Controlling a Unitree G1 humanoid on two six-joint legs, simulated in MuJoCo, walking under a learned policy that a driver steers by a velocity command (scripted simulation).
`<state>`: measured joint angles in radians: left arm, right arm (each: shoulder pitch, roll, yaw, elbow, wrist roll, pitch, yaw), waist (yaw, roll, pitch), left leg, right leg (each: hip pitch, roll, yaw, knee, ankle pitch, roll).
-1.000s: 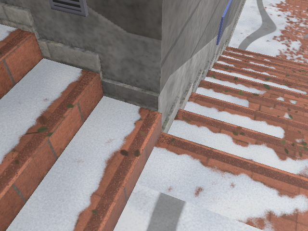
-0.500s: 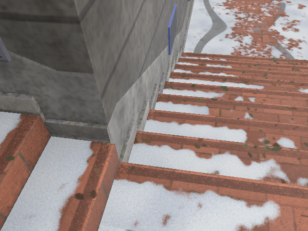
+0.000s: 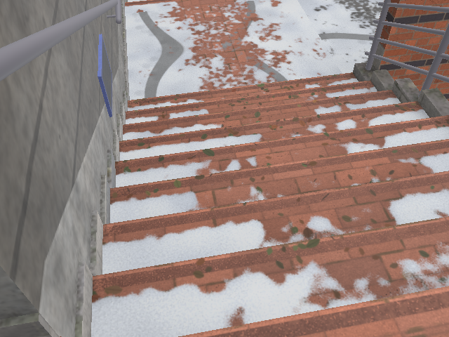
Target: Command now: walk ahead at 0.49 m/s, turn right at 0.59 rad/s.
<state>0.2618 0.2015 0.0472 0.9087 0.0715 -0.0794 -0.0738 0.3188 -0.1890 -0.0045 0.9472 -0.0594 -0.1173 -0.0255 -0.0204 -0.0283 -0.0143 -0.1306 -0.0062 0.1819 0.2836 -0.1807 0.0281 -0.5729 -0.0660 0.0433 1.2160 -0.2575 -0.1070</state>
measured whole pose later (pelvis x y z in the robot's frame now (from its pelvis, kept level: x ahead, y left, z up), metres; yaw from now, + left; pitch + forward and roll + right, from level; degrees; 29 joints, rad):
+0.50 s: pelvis +0.26 -0.08 +0.00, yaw -9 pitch +0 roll +0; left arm 0.40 0.23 0.07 0.99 0.01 -0.07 0.00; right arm 0.24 -0.23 -0.04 0.92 -0.02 -0.05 0.02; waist 0.02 0.02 0.04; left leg -0.51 0.11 0.01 1.07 -0.31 0.05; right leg -0.21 0.06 -0.05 0.38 -0.17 -0.08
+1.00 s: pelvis +0.49 -0.07 -0.02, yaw -8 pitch -2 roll +0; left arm 0.15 0.25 0.08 0.89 0.03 -0.01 -0.01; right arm 0.52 -0.24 -0.06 1.04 -0.02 -0.08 0.01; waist -0.04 -0.01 0.04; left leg -0.13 -0.02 0.09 0.57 -0.42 0.06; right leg -0.60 -0.01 0.01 1.07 -0.20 -0.07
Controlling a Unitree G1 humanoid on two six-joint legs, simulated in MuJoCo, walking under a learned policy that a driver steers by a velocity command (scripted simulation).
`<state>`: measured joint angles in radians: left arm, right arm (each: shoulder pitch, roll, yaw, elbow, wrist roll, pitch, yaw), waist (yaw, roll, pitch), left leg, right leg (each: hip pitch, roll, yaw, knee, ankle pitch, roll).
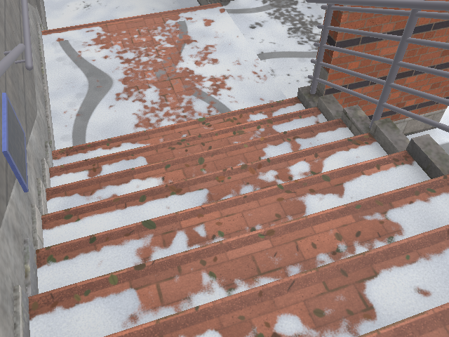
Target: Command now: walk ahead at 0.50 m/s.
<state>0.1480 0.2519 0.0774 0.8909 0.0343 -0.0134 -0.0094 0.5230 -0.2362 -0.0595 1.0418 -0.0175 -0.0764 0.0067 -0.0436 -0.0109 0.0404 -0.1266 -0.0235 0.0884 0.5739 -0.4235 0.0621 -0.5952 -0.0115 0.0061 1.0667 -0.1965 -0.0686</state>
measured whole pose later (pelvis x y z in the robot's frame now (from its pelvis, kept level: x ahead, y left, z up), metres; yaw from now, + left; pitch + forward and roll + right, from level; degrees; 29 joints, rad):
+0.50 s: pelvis +0.29 -0.05 -0.15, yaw +8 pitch +0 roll -4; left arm 0.47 0.16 0.00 1.05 0.11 -0.10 -0.03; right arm 0.27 -0.21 0.00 0.95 -0.11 -0.08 0.06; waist 0.02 0.07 0.03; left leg -0.68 0.11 -0.10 1.14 -0.17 0.08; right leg -0.18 0.06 -0.19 0.54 -0.35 -0.07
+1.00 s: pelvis +0.57 +0.08 -0.30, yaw +24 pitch +0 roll +2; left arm 0.27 0.23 0.01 0.93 0.08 -0.10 -0.02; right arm 0.39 -0.21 -0.02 1.04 -0.06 -0.11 0.06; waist -0.01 -0.05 0.02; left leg -0.29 -0.09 0.04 0.57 -0.29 0.09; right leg -0.61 -0.14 0.04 1.37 -0.39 -0.03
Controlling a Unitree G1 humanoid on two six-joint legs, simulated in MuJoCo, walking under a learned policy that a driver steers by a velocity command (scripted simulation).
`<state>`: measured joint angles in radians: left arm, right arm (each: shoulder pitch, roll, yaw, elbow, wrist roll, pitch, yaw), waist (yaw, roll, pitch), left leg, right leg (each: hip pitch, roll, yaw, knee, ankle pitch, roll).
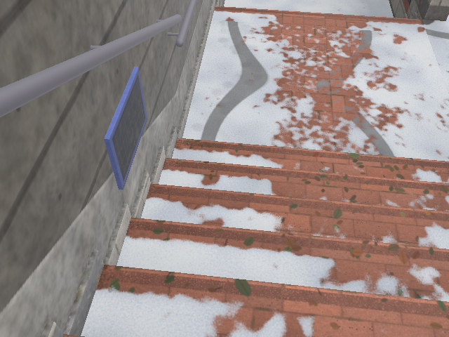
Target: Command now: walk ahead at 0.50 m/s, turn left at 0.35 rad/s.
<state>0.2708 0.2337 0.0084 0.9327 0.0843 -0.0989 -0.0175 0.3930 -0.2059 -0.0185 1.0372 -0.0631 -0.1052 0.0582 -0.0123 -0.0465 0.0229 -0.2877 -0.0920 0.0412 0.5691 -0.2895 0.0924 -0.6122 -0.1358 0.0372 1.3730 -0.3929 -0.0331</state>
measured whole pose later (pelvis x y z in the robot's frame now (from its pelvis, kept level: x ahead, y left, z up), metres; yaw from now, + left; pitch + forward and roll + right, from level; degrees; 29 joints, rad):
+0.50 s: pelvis +0.29 -0.08 -0.16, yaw +3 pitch +2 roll -3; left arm 0.45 0.20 -0.01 1.04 0.08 -0.12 -0.04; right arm 0.31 -0.22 0.02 0.92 -0.10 -0.07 0.05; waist 0.03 0.05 -0.02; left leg -0.92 0.11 -0.06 1.32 0.00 0.07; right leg -0.32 0.07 -0.13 0.62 -0.34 -0.09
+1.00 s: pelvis +0.60 +0.01 -0.29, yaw +3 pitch +1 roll +0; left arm 0.41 0.21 0.00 0.99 0.06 -0.09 -0.06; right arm 0.27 -0.25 -0.03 0.94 -0.09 -0.07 0.06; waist 0.07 0.00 0.00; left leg -0.30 -0.01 0.11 0.52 -0.23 0.06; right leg -0.57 -0.08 0.00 1.66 -0.57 -0.01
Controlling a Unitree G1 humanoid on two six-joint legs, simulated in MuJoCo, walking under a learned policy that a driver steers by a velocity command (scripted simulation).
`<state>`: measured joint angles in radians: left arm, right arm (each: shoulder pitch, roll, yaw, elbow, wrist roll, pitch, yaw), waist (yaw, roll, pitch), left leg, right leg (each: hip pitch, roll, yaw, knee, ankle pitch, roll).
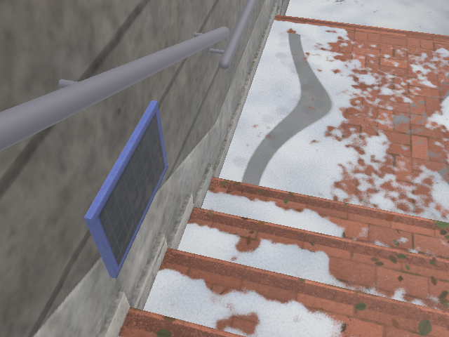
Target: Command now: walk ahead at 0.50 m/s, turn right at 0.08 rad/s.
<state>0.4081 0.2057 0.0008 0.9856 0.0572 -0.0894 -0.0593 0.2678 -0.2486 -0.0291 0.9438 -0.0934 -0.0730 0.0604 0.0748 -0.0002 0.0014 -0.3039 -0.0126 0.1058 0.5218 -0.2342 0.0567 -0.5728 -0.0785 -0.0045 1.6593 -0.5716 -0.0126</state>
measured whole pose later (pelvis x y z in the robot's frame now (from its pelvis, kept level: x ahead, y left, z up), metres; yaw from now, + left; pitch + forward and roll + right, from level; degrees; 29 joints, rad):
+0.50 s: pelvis +0.31 -0.11 -0.15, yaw -14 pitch +1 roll +2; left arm 0.13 0.22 0.04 0.96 0.07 -0.10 -0.06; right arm 0.59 -0.17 0.01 1.10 -0.10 -0.05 0.09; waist -0.08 -0.01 0.01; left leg -0.15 0.13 0.06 1.55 -0.80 -0.06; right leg -0.36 -0.02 -0.07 0.49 -0.17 -0.07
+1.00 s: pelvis +0.63 -0.12 -0.30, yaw -21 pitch +0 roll -1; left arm 0.53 0.19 0.01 1.06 0.07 -0.07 -0.11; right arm 0.20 -0.26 -0.02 0.93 -0.08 -0.09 0.08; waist 0.06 0.02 -0.01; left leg -0.33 0.01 0.05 0.56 -0.26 0.05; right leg -0.39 0.01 0.09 1.75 -0.78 -0.01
